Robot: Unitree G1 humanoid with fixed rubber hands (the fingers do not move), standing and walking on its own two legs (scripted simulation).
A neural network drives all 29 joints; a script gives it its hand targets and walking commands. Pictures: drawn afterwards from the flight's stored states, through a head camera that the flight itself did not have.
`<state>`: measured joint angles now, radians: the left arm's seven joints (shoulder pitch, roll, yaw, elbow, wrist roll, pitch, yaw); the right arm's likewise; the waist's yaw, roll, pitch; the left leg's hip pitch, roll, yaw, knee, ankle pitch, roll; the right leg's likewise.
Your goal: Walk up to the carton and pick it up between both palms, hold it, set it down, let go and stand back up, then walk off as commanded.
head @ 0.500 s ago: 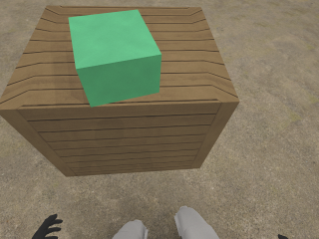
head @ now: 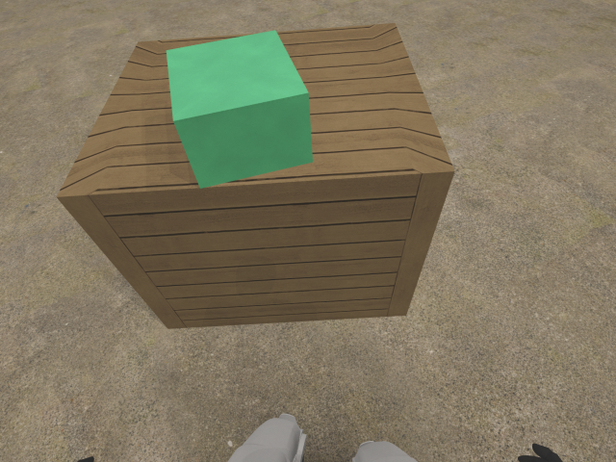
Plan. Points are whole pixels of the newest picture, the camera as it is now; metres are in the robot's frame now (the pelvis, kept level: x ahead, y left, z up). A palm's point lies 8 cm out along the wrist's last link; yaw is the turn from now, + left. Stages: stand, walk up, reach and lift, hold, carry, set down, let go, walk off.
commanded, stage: walk off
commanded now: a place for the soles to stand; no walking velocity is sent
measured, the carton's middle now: (239, 106) +0.80 +0.17 +0.01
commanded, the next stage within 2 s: stand in 1.40 s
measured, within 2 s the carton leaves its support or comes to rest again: neither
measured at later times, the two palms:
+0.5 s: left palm out of the picture -0.08 +0.42 -0.10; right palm out of the picture -0.07 -0.23 -0.10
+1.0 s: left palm out of the picture -0.19 +0.43 -0.06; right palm out of the picture -0.13 -0.21 -0.11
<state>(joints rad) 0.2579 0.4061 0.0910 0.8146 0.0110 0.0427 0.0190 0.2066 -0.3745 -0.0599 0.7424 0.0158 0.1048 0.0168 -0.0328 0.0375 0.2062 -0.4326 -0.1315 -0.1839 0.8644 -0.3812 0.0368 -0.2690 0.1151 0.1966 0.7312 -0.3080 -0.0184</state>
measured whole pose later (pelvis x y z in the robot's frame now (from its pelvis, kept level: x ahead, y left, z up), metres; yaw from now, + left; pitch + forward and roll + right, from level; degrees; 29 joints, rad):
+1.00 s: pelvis -0.21 +0.09 +0.01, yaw +2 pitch -6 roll +1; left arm 0.29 0.40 0.09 0.90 0.01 0.03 0.03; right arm 0.23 -0.39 -0.06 0.78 0.01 0.10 0.03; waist -0.02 0.05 0.16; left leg -0.40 -0.11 -0.12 1.01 -0.40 0.05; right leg -0.23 0.09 0.19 0.61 -0.28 -0.04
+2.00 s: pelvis -0.23 +0.11 +0.02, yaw +1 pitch -4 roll -1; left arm 0.14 0.40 0.02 0.97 0.01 0.00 -0.01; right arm 0.20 -0.38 -0.06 0.93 0.01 -0.01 0.01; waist 0.00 0.02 0.10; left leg -0.17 -0.02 -0.11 0.58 -0.35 0.00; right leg -0.25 0.05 0.19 0.54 -0.22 0.04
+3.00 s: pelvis -0.23 +0.11 +0.02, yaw +1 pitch -3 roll -1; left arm 0.12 0.40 -0.01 1.05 0.01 0.00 -0.01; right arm 0.16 -0.38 -0.06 1.00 0.01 0.00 0.01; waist 0.01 0.02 0.10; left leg -0.17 -0.01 -0.11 0.54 -0.32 -0.01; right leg -0.24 0.05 0.19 0.48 -0.19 0.05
